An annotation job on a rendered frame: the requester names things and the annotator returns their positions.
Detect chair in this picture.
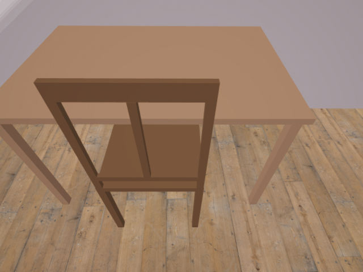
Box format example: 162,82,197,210
34,78,220,227

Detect table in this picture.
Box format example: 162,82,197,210
0,25,316,205

